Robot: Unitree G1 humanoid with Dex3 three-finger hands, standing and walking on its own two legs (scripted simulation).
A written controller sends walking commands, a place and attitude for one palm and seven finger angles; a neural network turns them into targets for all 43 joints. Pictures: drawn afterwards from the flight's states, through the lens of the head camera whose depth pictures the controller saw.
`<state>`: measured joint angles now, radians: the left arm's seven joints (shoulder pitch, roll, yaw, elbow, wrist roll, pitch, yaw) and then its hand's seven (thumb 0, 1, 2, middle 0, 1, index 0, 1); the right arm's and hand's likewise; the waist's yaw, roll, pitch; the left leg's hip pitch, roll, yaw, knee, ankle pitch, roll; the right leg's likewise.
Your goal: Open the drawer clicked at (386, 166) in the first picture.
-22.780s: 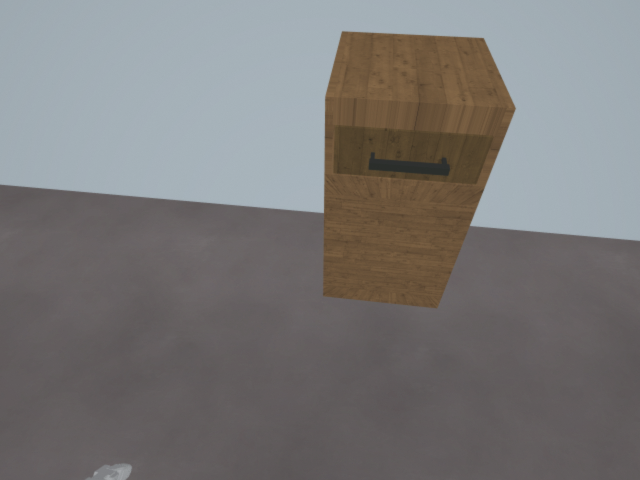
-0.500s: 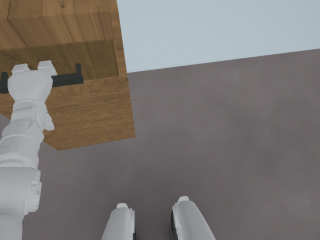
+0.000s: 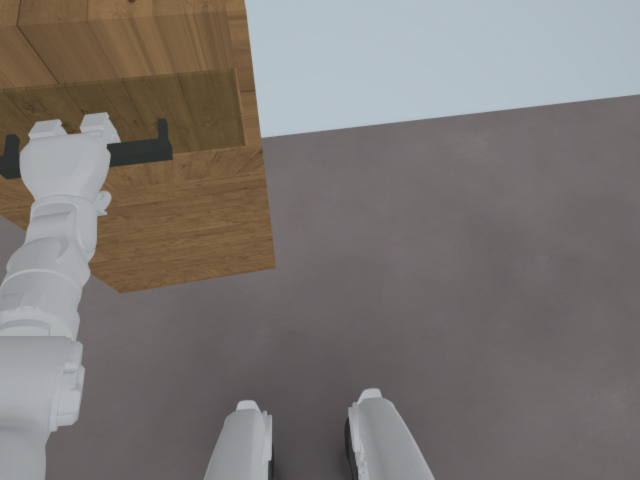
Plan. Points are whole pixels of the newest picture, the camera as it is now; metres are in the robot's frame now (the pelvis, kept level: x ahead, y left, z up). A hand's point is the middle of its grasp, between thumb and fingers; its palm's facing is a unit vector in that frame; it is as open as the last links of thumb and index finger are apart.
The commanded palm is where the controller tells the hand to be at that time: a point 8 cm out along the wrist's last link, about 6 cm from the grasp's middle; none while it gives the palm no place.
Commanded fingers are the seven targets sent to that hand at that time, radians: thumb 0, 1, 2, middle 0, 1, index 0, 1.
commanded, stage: close the thumb around the handle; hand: left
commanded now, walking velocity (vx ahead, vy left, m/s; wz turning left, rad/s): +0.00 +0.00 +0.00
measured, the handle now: (89, 145) +0.53 +0.28 +0.00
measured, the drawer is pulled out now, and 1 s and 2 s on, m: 0.00 0.05 0.17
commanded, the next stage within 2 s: pull the drawer open in 0.26 s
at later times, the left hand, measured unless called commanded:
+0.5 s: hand (90, 189) +0.48 +0.28 -0.02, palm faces -0.06 +0.00 -1.00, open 5.5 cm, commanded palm +0.46 +0.26 +0.03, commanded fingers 0.00 0.90 0.90 -0.40 -1.35 -0.40 -1.35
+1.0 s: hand (89, 224) +0.43 +0.27 -0.02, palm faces -0.04 -0.05 -1.00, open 5.5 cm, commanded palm +0.40 +0.26 +0.03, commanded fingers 0.00 0.90 0.90 -0.40 -1.35 -0.40 -1.35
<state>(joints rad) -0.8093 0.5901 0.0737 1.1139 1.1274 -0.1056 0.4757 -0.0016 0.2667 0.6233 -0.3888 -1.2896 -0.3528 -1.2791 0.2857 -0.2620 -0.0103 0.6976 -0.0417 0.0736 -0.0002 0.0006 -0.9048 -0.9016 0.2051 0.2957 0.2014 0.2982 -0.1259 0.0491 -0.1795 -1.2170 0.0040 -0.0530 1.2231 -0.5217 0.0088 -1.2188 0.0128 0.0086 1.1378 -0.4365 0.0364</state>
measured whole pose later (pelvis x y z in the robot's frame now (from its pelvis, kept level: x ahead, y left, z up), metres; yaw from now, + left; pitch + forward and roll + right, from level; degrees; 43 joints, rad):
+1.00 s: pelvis +0.05 +0.01 +0.03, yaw -2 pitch +26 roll -2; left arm -0.37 0.44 0.08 0.76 1.10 -0.10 0.51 0.02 0.76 0.81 -0.32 -1.35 -0.40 -1.35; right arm 0.24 -0.25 -0.07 0.66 -0.05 0.11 0.03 0.00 -0.91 -0.90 0.20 0.30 0.20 0.30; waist -0.04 0.04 -0.20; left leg -0.97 0.02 -0.01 1.07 -0.55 0.02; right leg -0.99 0.02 0.05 1.00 -0.46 0.03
